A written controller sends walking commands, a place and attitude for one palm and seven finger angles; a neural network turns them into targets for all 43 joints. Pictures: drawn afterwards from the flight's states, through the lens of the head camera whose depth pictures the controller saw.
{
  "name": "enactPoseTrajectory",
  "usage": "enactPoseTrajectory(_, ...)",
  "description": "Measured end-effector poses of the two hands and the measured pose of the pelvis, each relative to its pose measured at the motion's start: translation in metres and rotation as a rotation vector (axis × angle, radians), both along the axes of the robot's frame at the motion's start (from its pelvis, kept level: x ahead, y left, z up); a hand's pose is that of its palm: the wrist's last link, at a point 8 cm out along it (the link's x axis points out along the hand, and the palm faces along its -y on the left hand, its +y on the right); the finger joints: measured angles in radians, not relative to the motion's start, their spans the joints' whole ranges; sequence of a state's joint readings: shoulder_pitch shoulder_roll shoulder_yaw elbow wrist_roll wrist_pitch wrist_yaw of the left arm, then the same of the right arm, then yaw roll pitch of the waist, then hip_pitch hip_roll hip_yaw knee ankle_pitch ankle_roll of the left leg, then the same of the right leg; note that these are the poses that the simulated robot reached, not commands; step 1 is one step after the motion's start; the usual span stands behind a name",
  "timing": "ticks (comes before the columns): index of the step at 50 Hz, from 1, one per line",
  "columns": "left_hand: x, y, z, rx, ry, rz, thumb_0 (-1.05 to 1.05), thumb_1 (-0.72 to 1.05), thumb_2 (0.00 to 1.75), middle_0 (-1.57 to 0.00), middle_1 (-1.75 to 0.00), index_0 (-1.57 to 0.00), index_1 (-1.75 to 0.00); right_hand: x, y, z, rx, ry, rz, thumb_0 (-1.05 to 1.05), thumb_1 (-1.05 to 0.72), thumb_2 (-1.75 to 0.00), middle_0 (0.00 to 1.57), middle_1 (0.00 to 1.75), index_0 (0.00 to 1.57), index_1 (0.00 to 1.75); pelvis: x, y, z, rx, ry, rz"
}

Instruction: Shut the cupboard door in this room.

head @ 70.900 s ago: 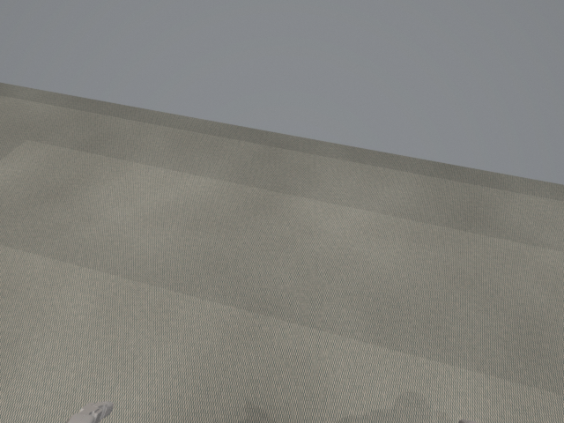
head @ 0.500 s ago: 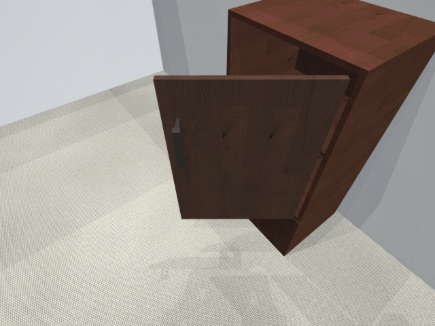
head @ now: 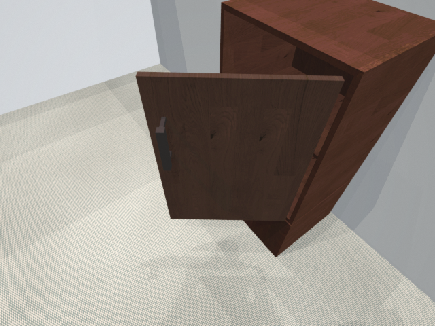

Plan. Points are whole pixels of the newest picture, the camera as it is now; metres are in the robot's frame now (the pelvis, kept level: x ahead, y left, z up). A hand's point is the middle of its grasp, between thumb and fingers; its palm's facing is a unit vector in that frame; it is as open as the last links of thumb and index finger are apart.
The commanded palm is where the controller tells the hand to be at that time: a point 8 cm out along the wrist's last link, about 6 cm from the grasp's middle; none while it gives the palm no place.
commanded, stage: shuffle to correct the standing spot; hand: left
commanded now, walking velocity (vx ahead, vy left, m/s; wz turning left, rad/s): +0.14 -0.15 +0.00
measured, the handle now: (165, 144) +0.51 +0.16 +0.01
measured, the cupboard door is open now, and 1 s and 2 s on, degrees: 53 53 53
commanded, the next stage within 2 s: come to a stop and stand still in 0.38 s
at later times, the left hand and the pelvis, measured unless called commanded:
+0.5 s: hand out of the picture +0.09 +0.14 -0.17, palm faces +0.07 -0.99 -0.14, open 7.4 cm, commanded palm none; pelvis +0.07 -0.03 +0.01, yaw +1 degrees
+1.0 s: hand out of the picture +0.12 +0.11 -0.16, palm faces +0.10 -0.97 -0.23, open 7.3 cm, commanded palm none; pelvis +0.08 -0.09 +0.01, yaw +2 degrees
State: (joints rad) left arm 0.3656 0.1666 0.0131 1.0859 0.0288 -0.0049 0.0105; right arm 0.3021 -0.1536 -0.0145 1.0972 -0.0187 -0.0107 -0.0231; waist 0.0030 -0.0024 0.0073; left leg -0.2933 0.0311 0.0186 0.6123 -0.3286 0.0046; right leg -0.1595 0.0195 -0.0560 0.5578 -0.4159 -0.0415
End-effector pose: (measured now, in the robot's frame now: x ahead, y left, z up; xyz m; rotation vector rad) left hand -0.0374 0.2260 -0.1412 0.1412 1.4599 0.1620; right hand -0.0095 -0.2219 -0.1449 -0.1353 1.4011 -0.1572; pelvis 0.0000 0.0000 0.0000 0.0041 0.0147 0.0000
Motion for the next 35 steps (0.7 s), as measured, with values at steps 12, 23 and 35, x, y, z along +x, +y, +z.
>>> enactPoseTrajectory(12, -0.030, -0.037, -0.015, -0.085, 0.175, 0.095, 0.01, 0.90, 0.90, -0.20, -0.30, -0.20, -0.30, 0.118, -0.010, 0.008, -0.063, -0.152, 0.087, 0.01, -0.92, -0.90, 0.20, 0.30, 0.20, 0.30, 0.046, -0.004, -0.010, -0.017, -0.009, 0.027)
enactPoseTrajectory(23, 0.094, -0.033, -0.004, -0.071, -0.074, 0.044, 0.01, 0.91, 0.90, -0.20, -0.30, -0.20, -0.30, 0.115, -0.034, 0.034, -0.094, -0.133, 0.061, 0.00, -0.94, -0.90, 0.20, 0.30, 0.20, 0.30, 0.065, -0.024, 0.013, -0.033, -0.016, 0.014)
enactPoseTrajectory(35, 0.180, -0.076, 0.012, 0.053, -0.238, -0.049, 0.01, 0.92, 0.90, -0.20, -0.30, -0.20, -0.30, 0.084, -0.096, -0.004, 0.003, 0.013, -0.016, 0.01, -0.91, -0.90, 0.20, 0.30, 0.20, 0.30, 0.083, -0.088, -0.002, 0.011, -0.008, 0.015)
